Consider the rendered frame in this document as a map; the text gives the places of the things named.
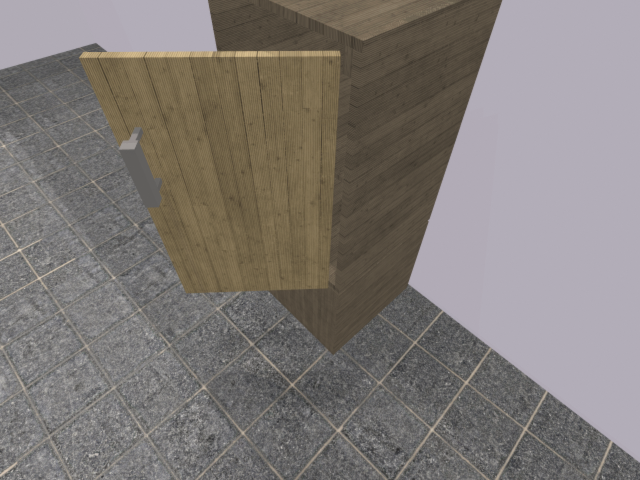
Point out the handle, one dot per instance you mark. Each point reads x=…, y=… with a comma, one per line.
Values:
x=137, y=165

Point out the cupboard door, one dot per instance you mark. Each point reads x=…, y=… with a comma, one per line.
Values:
x=245, y=145

